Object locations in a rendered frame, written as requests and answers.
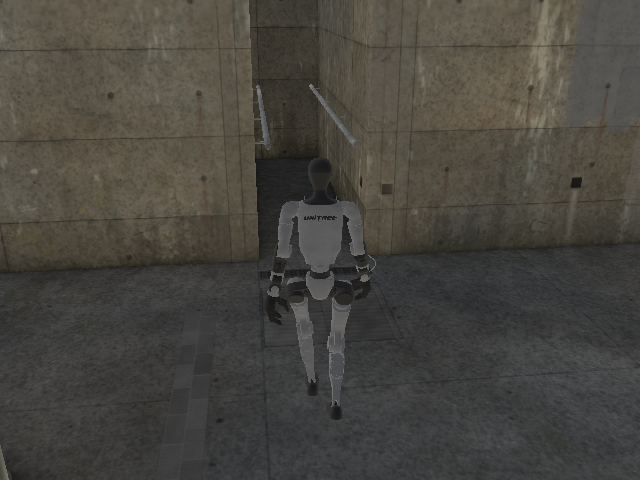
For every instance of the left robot upper arm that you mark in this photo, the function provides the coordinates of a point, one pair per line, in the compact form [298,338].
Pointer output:
[289,210]

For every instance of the right robot forearm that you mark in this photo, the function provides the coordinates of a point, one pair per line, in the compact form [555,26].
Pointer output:
[362,265]

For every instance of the left robot forearm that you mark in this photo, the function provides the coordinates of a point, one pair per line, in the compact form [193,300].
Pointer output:
[277,274]

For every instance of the right robot upper arm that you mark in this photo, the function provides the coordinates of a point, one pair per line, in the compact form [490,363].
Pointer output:
[351,211]

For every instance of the robot right hand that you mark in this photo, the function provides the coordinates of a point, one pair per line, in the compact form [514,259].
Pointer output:
[358,285]

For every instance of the robot torso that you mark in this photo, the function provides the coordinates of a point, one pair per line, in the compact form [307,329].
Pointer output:
[320,236]

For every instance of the robot left hand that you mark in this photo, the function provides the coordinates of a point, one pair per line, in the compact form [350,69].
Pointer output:
[270,308]

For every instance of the robot right foot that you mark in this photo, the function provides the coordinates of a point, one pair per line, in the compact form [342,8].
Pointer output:
[335,412]

